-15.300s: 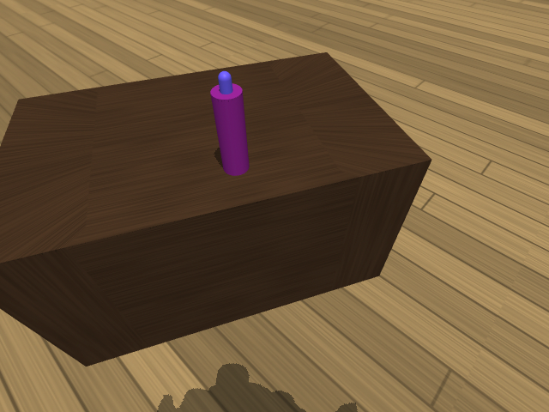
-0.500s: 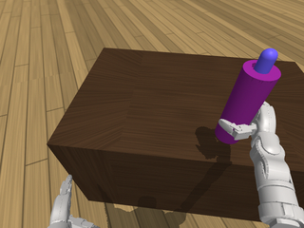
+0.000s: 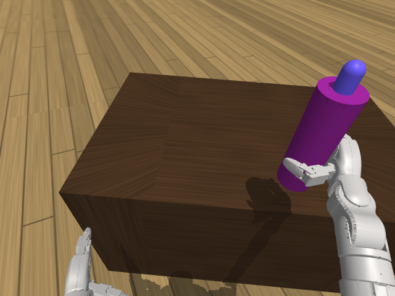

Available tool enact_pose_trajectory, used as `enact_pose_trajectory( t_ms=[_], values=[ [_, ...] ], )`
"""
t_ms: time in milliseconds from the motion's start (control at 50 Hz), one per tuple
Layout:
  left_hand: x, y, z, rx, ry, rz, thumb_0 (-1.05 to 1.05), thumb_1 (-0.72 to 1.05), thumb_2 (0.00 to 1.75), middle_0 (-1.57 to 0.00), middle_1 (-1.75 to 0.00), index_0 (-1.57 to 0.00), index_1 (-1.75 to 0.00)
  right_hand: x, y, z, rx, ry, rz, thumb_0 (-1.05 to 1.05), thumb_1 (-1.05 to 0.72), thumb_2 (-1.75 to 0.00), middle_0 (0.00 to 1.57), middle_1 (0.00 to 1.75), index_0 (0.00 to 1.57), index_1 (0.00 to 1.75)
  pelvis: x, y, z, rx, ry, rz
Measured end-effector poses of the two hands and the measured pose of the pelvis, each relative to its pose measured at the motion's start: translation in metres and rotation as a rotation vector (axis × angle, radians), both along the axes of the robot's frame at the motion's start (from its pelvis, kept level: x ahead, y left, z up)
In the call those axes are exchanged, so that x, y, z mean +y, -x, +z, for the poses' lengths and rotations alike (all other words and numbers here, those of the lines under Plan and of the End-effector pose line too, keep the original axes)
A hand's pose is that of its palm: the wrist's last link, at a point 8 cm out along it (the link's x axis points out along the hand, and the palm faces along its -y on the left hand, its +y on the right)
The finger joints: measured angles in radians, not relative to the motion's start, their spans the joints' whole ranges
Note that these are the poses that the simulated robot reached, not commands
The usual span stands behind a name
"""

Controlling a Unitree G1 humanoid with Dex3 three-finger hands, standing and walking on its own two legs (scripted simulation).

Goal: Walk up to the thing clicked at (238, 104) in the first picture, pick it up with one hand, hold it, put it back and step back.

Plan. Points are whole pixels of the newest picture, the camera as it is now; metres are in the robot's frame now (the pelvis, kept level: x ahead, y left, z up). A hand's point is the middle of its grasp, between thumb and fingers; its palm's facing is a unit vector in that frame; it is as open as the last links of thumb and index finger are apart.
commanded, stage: lift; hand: right
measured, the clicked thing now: (318, 133) +0.34 -0.17 +0.21
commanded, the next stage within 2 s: hold in 0.06 s
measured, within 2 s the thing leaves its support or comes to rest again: neither
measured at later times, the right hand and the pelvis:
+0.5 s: hand (313, 160) +0.32 -0.17 +0.17, palm faces +0.18 +0.98 -0.05, open 10.1 cm; pelvis +0.00 +0.00 +0.00, yaw +0 degrees
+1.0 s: hand (315, 154) +0.32 -0.17 +0.18, palm faces +0.17 +0.99 -0.03, open 10.1 cm; pelvis +0.00 +0.00 +0.00, yaw +0 degrees
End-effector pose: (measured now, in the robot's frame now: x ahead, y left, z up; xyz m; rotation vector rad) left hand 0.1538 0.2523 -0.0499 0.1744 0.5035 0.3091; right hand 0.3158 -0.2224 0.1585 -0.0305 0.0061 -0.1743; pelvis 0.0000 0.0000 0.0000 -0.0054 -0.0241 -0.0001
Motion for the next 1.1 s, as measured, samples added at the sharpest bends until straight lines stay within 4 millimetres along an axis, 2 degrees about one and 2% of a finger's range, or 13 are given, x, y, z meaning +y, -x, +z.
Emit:
enact_pose_trajectory(
  t_ms=[280,580,760,900,1100],
  values=[
    [0.005,0.005,-0.002,0.015,-0.011,0.005,-0.01,-0.53,0.04,-0.06,-0.06,-0.06,-0.05,0.003,0.012,-0.001,0.034,-0.001,-0.002,0.00,0.44,-1.12,0.68,1.05,0.73,1.09,0.001,0.002,0.001,-0.010,0.002,0.001],
    [-0.005,-0.006,-0.002,-0.023,0.009,-0.013,-0.01,-0.53,0.05,-0.06,-0.06,-0.06,-0.05,-0.001,0.028,0.018,-0.002,0.012,-0.005,0.00,0.44,-1.12,0.68,1.06,0.73,1.09,0.000,0.001,0.002,-0.025,-0.002,-0.007],
    [-0.002,-0.001,-0.005,-0.008,-0.001,-0.005,-0.01,-0.53,0.05,-0.06,-0.07,-0.06,-0.05,0.002,0.022,0.028,-0.011,0.014,0.018,0.00,0.44,-1.12,0.68,1.06,0.72,1.09,-0.003,0.004,0.002,-0.028,-0.003,-0.009],
    [-0.004,0.003,-0.003,-0.016,0.009,-0.007,-0.01,-0.54,0.05,-0.06,-0.06,-0.06,-0.05,0.001,0.018,0.028,0.008,0.003,0.019,0.00,0.44,-1.12,0.68,1.06,0.72,1.09,-0.004,0.005,0.002,-0.025,-0.002,-0.001],
    [-0.005,0.002,-0.006,-0.009,0.015,-0.016,-0.01,-0.54,0.05,-0.06,-0.06,-0.06,-0.05,0.001,0.025,0.018,0.034,0.006,-0.001,0.00,0.44,-1.12,0.68,1.06,0.72,1.10,-0.003,0.003,0.002,-0.023,-0.003,-0.002]
  ],
)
